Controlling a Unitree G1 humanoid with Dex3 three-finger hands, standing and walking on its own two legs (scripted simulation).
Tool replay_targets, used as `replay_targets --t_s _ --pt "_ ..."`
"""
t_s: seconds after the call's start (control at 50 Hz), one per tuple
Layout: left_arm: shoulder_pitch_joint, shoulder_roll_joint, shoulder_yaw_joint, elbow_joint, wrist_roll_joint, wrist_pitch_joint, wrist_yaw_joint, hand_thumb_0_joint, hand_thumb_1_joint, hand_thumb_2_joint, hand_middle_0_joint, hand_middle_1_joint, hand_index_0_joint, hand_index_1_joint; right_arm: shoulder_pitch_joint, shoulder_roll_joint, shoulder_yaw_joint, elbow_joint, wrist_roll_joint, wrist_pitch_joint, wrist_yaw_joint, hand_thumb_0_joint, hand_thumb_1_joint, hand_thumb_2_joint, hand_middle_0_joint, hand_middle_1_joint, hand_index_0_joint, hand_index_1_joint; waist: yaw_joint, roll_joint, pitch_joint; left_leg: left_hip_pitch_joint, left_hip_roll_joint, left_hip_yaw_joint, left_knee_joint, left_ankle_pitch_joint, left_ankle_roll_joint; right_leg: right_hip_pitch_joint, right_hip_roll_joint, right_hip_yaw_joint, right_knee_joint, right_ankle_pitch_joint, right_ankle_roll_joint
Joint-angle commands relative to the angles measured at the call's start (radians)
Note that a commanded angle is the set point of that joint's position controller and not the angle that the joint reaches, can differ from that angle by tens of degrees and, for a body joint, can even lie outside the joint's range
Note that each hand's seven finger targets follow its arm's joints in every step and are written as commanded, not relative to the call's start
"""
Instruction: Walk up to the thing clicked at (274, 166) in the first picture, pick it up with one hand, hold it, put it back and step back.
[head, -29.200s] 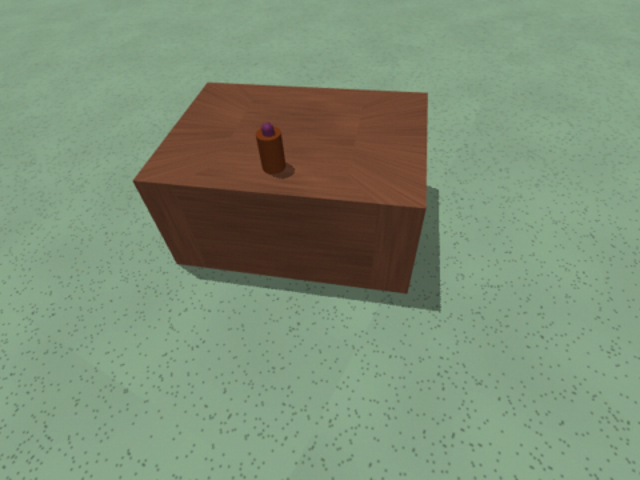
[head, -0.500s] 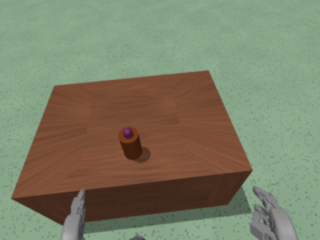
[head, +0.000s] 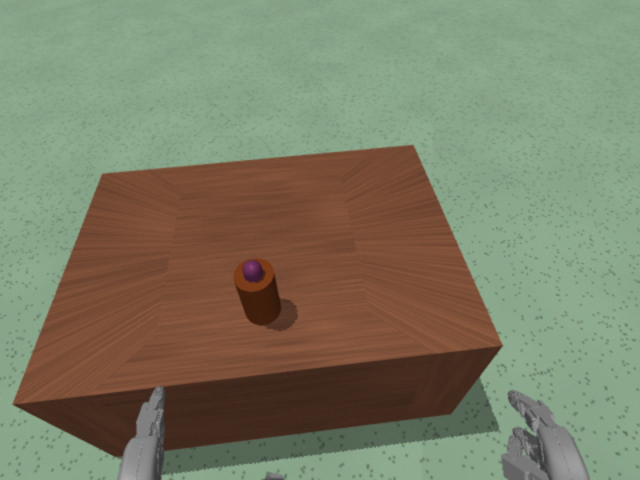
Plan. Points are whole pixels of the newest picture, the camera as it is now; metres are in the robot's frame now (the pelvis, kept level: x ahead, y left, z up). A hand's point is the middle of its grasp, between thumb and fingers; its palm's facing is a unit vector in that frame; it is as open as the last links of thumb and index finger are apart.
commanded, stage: home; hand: left
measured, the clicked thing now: (257, 288) +0.51 +0.15 -0.18
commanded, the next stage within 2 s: stand in 0.34 s
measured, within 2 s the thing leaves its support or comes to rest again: neither
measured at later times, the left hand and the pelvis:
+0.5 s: hand out of the picture +0.15 +0.18 -0.05, palm faces +0.11 -0.95 -0.30, open 17.6 cm; pelvis -0.01 +0.00 +0.01, yaw +1 degrees
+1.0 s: hand out of the picture +0.04 +0.26 -0.11, palm faces +0.01 -0.93 -0.38, open 8.1 cm; pelvis -0.01 +0.00 +0.04, yaw +1 degrees
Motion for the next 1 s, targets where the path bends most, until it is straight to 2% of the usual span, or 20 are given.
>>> replay_targets --t_s 0.0,0.02,0.06,0.16,0.24,0.34,0.42,0.44,0.46,0.48,0.5,0.58,0.64,0.68,0.7,0.78,0.84,0.86,0.94,0.98 --pt "-0.047 0.101 0.046 -0.236 0.003 -0.049 0.023 0.000 -0.591 0.032 -0.045 -0.048 -0.045 -0.047 -0.065 -0.106 -0.057 -0.085 -0.004 -0.081 -0.022 0.000 -0.897 -0.902 0.201 0.301 0.200 0.301 -0.017 0.035 -0.082 0.164 -0.024 0.042 -0.165 0.203 0.032 -0.003 0.036 -0.063 -0.168 0.246 -0.028" --pt "-0.024 0.115 0.071 -0.218 0.005 -0.044 0.028 0.000 -0.589 0.034 -0.045 -0.048 -0.045 -0.047 -0.073 -0.111 -0.061 -0.074 -0.005 -0.087 -0.025 0.000 -0.897 -0.902 0.200 0.301 0.200 0.301 -0.007 0.039 -0.106 0.170 -0.026 0.042 -0.162 0.222 0.033 0.011 0.034 -0.062 -0.167 0.263 -0.029" --pt "-0.020 0.101 0.051 -0.207 0.005 -0.035 0.029 0.000 -0.611 0.018 -0.042 -0.043 -0.042 -0.043 -0.089 -0.108 -0.058 -0.052 -0.007 -0.098 -0.029 0.000 -0.897 -0.902 0.200 0.301 0.200 0.301 -0.014 0.015 -0.091 0.175 -0.024 0.042 -0.161 0.226 0.035 0.007 0.036 -0.066 -0.173 0.265 -0.026" --pt "0.004 0.092 0.050 -0.198 0.007 -0.005 0.032 0.000 -0.611 0.019 -0.042 -0.044 -0.043 -0.043 -0.112 -0.108 -0.056 -0.011 -0.012 -0.131 -0.036 0.000 -0.897 -0.902 0.200 0.301 0.200 0.301 -0.009 -0.014 -0.120 0.173 -0.029 0.044 -0.141 0.267 0.039 0.044 0.031 -0.063 -0.182 0.315 -0.022" --pt "-0.023 0.091 0.046 -0.196 0.010 0.018 0.035 0.000 -0.602 0.026 -0.043 -0.046 -0.044 -0.045 -0.132 -0.104 -0.051 0.016 -0.013 -0.157 -0.037 0.000 -0.897 -0.902 0.200 0.301 0.200 0.301 -0.007 0.010 -0.072 0.153 -0.029 0.043 -0.172 0.180 0.038 0.017 0.034 -0.066 -0.197 0.222 -0.029" --pt "-0.022 0.108 0.071 -0.211 0.011 0.043 0.037 0.000 -0.590 0.033 -0.045 -0.048 -0.045 -0.047 -0.145 -0.101 -0.049 0.029 -0.014 -0.187 -0.044 0.000 -0.897 -0.902 0.200 0.301 0.200 0.301 0.002 0.006 -0.085 0.151 -0.033 0.043 -0.176 0.177 0.038 0.036 0.033 -0.066 -0.210 0.216 -0.030" --pt "-0.052 0.094 0.052 -0.222 0.011 0.058 0.035 0.000 -0.597 0.029 -0.044 -0.046 -0.044 -0.046 -0.150 -0.099 -0.043 0.043 -0.016 -0.206 -0.046 0.000 -0.897 -0.901 0.200 0.301 0.200 0.301 -0.012 0.016 -0.060 0.151 -0.034 0.049 -0.180 0.140 0.039 0.018 0.030 -0.060 -0.222 0.185 -0.030" --pt "-0.045 0.091 0.049 -0.214 0.013 0.065 0.034 0.000 -0.517 0.109 -0.124 -0.126 -0.124 -0.126 -0.150 -0.104 -0.046 0.049 -0.016 -0.212 -0.047 0.000 -0.900 -0.900 0.200 0.300 0.200 0.300 -0.011 0.017 -0.058 0.153 -0.033 0.042 -0.190 0.123 0.039 0.015 0.033 -0.066 -0.217 0.165 -0.032" --pt "-0.165 0.274 0.104 0.137 0.130 -0.001 -0.018 0.000 -0.437 0.189 -0.200 -0.206 -0.200 -0.206 -0.188 -0.248 -0.082 0.286 -0.123 -0.172 0.008 0.000 -0.900 -0.900 0.200 0.300 0.200 0.300 0.016 -0.014 0.059 0.221 -0.008 -0.022 -0.202 0.207 0.072 0.139 -0.035 0.016 -0.242 0.194 -0.096" --pt "-0.134 0.291 0.119 0.237 0.140 -0.029 -0.044 0.000 -0.357 0.269 -0.200 -0.286 -0.200 -0.286 -0.168 -0.254 -0.097 0.319 -0.137 -0.152 0.031 0.000 -0.900 -0.900 0.200 0.300 0.200 0.300 0.008 -0.035 0.020 0.242 -0.018 -0.010 -0.190 0.137 0.091 0.137 -0.060 0.066 -0.276 0.129 -0.118" --pt "-0.161 0.292 0.116 0.263 0.134 -0.050 -0.058 0.000 -0.277 0.349 -0.200 -0.300 -0.200 -0.301 -0.179 -0.243 -0.089 0.326 -0.136 -0.148 0.044 0.000 -0.900 -0.900 0.200 0.300 0.200 0.300 0.000 -0.051 0.030 0.254 -0.023 -0.014 -0.190 0.133 0.098 0.123 -0.073 0.099 -0.288 0.113 -0.126" --pt "-0.188 0.274 0.086 0.383 0.085 -0.082 -0.096 0.000 0.043 0.669 -0.200 -0.300 -0.200 -0.301 -0.205 -0.252 -0.088 0.359 -0.086 -0.149 0.092 0.000 -0.900 -0.900 0.200 0.300 0.200 0.300 0.026 0.015 0.069 0.260 0.004 -0.075 -0.294 0.058 0.115 0.128 -0.036 0.046 -0.277 0.073 -0.104" --pt "-0.208 0.286 0.089 0.486 0.075 -0.089 -0.101 0.000 0.283 0.900 -0.200 -0.300 -0.200 -0.301 -0.210 -0.257 -0.095 0.401 -0.078 -0.149 0.102 0.000 -0.900 -0.900 0.200 0.300 0.200 0.300 0.020 0.015 0.061 0.285 0.008 -0.090 -0.330 0.063 0.112 0.169 -0.032 0.048 -0.292 0.146 -0.094" --pt "-0.211 0.287 0.090 0.543 0.074 -0.094 -0.099 0.000 0.443 0.900 -0.200 -0.300 -0.200 -0.301 -0.216 -0.264 -0.095 0.436 -0.081 -0.150 0.102 0.000 -0.900 -0.900 0.200 0.300 0.200 0.300 0.025 0.021 0.053 0.304 0.012 -0.092 -0.326 0.136 0.111 0.207 -0.039 0.050 -0.299 0.201 -0.091" --pt "-0.218 0.298 0.091 0.569 0.073 -0.099 -0.097 0.000 0.523 0.900 -0.200 -0.300 -0.200 -0.301 -0.214 -0.259 -0.094 0.449 -0.078 -0.148 0.101 0.000 -0.900 -0.900 0.200 0.300 0.200 0.300 0.022 0.003 0.037 0.328 0.005 -0.076 -0.302 0.232 0.109 0.235 -0.050 0.060 -0.305 0.282 -0.091" --pt "-0.236 0.323 0.091 0.656 0.064 -0.099 -0.086 0.000 0.843 0.900 -0.200 -0.300 -0.200 -0.301 -0.189 -0.258 -0.092 0.518 -0.069 -0.141 0.095 0.000 -0.900 -0.900 0.200 0.300 0.200 0.300 0.007 -0.021 0.040 0.398 0.001 -0.054 -0.299 0.333 0.100 0.261 -0.073 0.081 -0.351 0.384 -0.097" --pt "-0.244 0.328 0.089 0.714 0.056 -0.090 -0.082 0.000 0.900 0.900 -0.200 -0.300 -0.200 -0.301 -0.185 -0.277 -0.090 0.564 -0.068 -0.134 0.091 0.000 -0.900 -0.900 0.200 0.300 0.200 0.300 0.010 0.014 0.064 0.405 0.021 -0.083 -0.356 0.339 0.108 0.275 -0.060 0.058 -0.357 0.370 -0.088" --pt "-0.237 0.326 0.087 0.734 0.051 -0.084 -0.081 0.000 0.900 0.900 -0.200 -0.300 -0.200 -0.301 -0.189 -0.286 -0.090 0.577 -0.070 -0.132 0.089 0.000 -0.900 -0.900 0.200 0.300 0.200 0.300 0.016 0.025 0.079 0.406 0.033 -0.103 -0.392 0.293 0.112 0.272 -0.050 0.050 -0.363 0.331 -0.083" --pt "-0.234 0.336 0.081 0.814 0.050 -0.079 -0.084 0.000 0.900 0.900 -0.200 -0.300 -0.200 -0.301 -0.204 -0.296 -0.083 0.630 -0.065 -0.123 0.087 0.000 -0.900 -0.900 0.200 0.300 0.200 0.300 0.020 0.025 0.117 0.391 0.037 -0.110 -0.460 0.185 0.096 0.318 -0.059 0.055 -0.434 0.276 -0.083" --pt "-0.247 0.341 0.078 0.844 0.049 -0.079 -0.085 0.000 0.900 0.900 -0.200 -0.300 -0.200 -0.301 -0.203 -0.292 -0.078 0.655 -0.063 -0.123 0.087 0.000 -0.900 -0.900 0.200 0.300 0.200 0.300 0.014 0.005 0.128 0.410 0.027 -0.094 -0.478 0.185 0.088 0.324 -0.071 0.070 -0.476 0.268 -0.085"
